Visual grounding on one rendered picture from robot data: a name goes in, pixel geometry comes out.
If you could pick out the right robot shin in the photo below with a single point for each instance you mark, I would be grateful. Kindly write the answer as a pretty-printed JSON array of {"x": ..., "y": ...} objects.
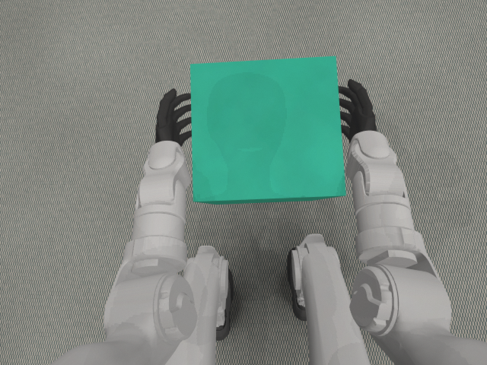
[{"x": 313, "y": 238}]

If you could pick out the robot left upper arm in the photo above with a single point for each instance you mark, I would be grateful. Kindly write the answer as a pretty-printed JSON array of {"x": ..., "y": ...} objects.
[{"x": 145, "y": 320}]

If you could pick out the robot right hand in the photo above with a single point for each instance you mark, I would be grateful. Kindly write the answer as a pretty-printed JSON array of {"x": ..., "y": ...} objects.
[{"x": 361, "y": 117}]

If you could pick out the robot left forearm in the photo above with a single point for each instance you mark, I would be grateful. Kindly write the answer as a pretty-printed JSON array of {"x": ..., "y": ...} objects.
[{"x": 157, "y": 245}]

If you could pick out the right robot thigh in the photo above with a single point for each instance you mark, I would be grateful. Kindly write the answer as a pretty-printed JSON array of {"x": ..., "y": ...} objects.
[{"x": 334, "y": 338}]

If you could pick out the robot right upper arm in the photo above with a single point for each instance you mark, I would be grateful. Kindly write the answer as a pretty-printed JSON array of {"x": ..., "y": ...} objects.
[{"x": 407, "y": 313}]

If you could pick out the carton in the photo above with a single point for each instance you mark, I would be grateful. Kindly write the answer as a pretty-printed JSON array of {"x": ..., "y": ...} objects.
[{"x": 266, "y": 131}]

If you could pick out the robot left hand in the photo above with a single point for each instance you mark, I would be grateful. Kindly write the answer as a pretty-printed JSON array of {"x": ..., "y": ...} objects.
[{"x": 167, "y": 127}]

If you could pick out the robot right forearm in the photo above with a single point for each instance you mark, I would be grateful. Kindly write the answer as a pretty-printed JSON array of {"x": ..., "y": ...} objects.
[{"x": 386, "y": 233}]

